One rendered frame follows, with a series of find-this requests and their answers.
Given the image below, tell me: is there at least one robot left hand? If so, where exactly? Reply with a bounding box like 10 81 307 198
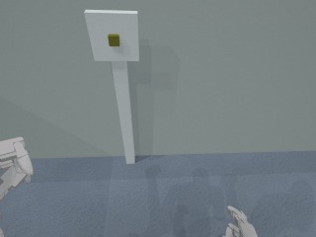
0 136 34 201

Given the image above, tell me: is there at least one button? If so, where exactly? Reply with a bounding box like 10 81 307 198
108 34 120 46

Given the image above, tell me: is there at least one robot right hand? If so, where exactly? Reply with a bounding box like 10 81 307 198
222 205 258 237

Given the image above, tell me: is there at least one panel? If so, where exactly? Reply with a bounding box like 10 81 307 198
84 10 139 164

